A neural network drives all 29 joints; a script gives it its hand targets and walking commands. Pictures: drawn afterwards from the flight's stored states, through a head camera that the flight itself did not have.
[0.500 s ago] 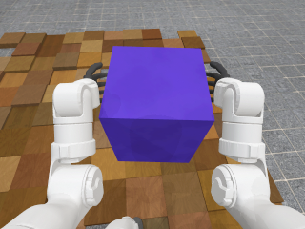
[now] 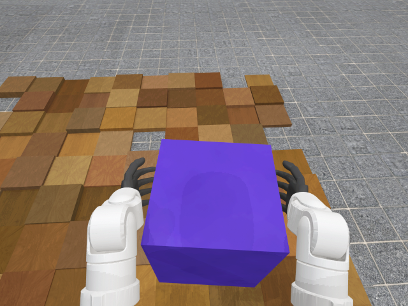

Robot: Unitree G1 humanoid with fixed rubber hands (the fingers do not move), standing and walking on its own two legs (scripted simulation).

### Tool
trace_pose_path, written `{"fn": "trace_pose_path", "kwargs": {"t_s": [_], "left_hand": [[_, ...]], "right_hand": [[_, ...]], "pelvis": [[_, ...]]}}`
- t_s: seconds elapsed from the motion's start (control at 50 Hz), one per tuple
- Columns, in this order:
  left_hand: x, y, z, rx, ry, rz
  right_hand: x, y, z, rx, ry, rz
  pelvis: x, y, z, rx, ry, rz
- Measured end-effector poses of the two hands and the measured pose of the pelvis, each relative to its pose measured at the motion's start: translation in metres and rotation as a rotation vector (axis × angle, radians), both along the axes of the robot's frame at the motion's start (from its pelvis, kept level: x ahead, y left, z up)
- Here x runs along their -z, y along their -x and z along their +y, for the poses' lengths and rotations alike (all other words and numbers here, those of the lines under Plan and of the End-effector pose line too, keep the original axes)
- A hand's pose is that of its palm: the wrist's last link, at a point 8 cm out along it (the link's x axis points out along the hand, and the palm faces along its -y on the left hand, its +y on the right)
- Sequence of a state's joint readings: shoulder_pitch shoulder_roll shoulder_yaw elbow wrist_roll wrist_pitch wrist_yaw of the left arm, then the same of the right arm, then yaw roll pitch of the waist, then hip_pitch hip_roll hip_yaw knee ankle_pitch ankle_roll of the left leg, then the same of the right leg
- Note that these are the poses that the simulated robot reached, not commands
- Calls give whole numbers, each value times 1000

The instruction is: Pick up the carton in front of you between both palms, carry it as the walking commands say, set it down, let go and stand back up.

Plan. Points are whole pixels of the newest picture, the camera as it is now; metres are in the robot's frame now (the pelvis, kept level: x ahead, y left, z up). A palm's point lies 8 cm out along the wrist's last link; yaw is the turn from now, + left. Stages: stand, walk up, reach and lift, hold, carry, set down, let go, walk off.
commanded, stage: carry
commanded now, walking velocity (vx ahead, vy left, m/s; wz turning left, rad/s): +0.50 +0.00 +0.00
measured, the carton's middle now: (211, 218) +0.28 +0.00 +0.00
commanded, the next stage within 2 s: none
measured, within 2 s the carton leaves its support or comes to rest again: neither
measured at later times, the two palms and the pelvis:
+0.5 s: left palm (146, 80) +0.64 +0.19 +0.09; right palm (254, 87) +0.61 -0.11 +0.09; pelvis +0.28 +0.06 -0.01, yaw -3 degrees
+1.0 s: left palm (164, 40) +0.91 +0.18 +0.08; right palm (248, 41) +0.92 -0.12 +0.08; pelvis +0.62 +0.02 +0.01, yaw +1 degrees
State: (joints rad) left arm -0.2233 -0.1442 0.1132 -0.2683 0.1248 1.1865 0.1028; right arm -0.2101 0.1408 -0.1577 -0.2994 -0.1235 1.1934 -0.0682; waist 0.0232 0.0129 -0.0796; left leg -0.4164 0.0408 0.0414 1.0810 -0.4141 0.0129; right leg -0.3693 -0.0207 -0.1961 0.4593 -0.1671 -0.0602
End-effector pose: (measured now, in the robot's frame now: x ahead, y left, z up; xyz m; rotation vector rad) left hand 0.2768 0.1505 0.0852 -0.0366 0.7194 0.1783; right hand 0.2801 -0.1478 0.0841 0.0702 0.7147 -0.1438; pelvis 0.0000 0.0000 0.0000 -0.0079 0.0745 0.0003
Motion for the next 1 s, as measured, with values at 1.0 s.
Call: {"fn": "trace_pose_path", "kwargs": {"t_s": [1.0], "left_hand": [[5, -632, 27, -51, 21, 52]], "right_hand": [[7, -642, 27, -10, -25, 59]], "pelvis": [[-5, -618, 23, -16, -35, 15]]}}
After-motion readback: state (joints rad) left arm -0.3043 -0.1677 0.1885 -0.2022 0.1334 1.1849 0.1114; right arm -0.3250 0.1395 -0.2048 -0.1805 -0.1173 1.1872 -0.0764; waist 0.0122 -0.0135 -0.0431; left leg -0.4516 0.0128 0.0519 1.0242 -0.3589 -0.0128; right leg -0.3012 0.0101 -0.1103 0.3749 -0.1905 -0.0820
